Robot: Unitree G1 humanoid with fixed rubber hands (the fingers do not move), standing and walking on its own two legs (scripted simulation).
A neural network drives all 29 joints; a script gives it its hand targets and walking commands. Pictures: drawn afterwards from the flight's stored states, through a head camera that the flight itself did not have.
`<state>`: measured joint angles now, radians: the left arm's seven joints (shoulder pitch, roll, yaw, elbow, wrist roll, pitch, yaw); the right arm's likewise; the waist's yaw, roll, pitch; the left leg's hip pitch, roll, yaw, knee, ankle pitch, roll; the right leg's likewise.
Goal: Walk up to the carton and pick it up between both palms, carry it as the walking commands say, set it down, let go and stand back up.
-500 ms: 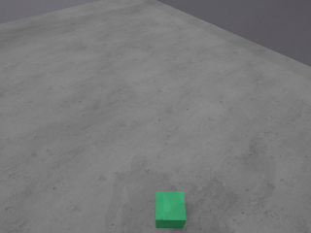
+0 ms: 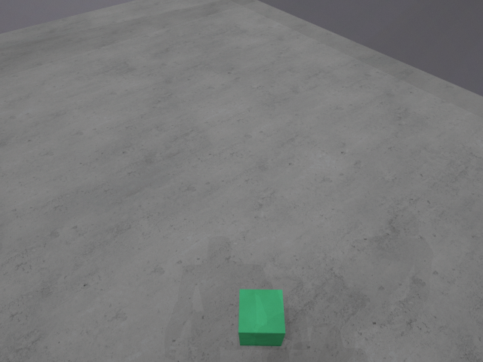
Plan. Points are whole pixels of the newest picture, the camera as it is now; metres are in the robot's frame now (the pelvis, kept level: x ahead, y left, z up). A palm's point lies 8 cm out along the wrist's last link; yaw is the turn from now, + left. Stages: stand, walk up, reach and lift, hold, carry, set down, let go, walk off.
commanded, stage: walk up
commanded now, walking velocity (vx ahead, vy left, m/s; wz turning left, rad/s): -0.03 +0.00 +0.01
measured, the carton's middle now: (260, 318) +0.39 -0.04 -0.68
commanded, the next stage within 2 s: stand in 0.58 s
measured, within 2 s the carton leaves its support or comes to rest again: neither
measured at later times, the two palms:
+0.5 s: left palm out of the picture +0.01 +0.21 -0.14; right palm out of the picture -0.02 -0.20 -0.14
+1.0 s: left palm (138, 341) +0.20 +0.21 -0.12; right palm (388, 348) +0.18 -0.24 -0.12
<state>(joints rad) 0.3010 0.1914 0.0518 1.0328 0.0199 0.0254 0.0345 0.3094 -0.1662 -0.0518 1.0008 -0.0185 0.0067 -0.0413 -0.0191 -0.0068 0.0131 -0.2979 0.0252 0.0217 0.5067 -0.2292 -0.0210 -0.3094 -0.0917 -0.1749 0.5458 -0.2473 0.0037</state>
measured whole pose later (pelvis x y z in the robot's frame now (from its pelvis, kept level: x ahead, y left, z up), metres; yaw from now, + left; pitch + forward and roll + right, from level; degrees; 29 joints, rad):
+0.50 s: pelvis +0.02 -0.01 +0.01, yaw -1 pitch +0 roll +0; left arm 0.31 0.13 0.03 1.12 0.00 -0.01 0.03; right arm 0.37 -0.10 -0.01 1.12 -0.01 -0.02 -0.04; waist 0.01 0.01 0.02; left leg -0.18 0.05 0.03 0.40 -0.23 -0.03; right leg -0.18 -0.05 -0.17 0.40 -0.22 -0.01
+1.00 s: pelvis +0.01 +0.00 -0.01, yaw -2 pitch +10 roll +0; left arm -0.09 0.22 -0.05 0.71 -0.12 0.55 0.06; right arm -0.08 -0.24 0.05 0.72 0.11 0.55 -0.01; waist 0.01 0.00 -0.09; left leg -0.52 0.04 0.04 0.64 -0.31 -0.01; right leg -0.55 -0.04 -0.09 0.66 -0.29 -0.02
